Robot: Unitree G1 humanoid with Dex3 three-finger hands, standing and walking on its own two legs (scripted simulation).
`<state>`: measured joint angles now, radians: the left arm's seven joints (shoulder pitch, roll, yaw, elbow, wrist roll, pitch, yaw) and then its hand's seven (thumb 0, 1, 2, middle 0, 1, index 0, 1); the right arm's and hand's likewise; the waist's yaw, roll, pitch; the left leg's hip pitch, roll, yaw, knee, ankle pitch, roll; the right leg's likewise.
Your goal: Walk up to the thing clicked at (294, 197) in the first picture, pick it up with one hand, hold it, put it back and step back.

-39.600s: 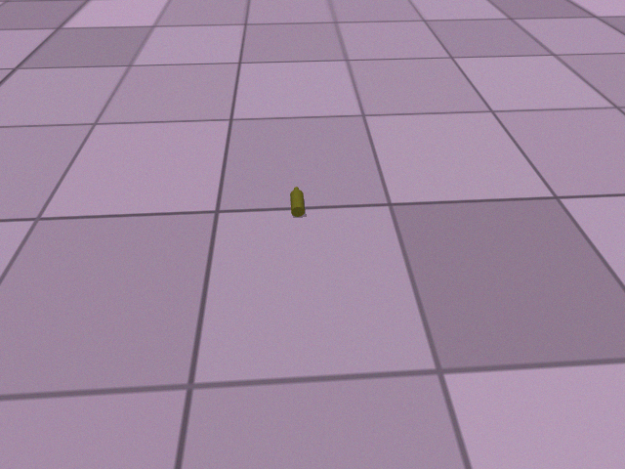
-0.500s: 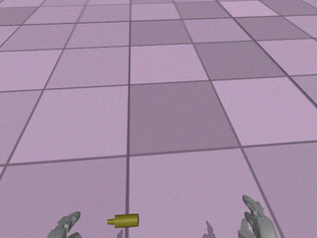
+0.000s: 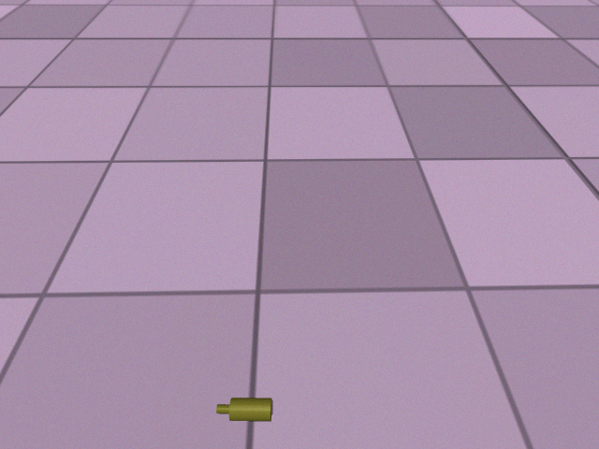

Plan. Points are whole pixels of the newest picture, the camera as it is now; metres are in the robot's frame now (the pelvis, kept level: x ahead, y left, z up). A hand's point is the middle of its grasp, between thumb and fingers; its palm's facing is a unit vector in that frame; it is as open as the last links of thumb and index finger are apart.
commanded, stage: stand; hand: left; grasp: from above
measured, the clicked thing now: (244, 409) +0.40 +0.18 -0.74
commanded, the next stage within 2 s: none
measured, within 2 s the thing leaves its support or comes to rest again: neither
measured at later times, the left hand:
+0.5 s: hand out of the picture +0.03 +0.24 -0.15, palm faces +0.04 -0.94 -0.34, open 7.4 cm
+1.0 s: hand out of the picture +0.06 +0.23 -0.15, palm faces +0.03 -0.94 -0.33, open 7.4 cm
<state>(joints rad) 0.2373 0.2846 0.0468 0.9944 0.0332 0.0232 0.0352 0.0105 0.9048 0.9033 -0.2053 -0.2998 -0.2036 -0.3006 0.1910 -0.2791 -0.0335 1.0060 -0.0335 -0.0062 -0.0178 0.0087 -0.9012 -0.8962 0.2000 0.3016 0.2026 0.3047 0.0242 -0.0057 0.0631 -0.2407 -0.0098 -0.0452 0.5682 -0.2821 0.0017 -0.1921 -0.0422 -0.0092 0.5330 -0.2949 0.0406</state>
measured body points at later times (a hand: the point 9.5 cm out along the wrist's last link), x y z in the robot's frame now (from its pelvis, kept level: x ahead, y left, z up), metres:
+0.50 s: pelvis -0.01 +0.00 +0.01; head -0.01 -0.01 +0.46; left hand +0.03 +0.29 -0.13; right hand +0.06 -0.29 -0.13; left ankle +0.02 +0.12 -0.73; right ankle +0.00 -0.15 -0.73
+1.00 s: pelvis +0.00 -0.01 +0.01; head +0.01 -0.01 +0.46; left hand +0.06 +0.28 -0.12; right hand +0.07 -0.30 -0.12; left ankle +0.02 +0.12 -0.73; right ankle +0.00 -0.15 -0.73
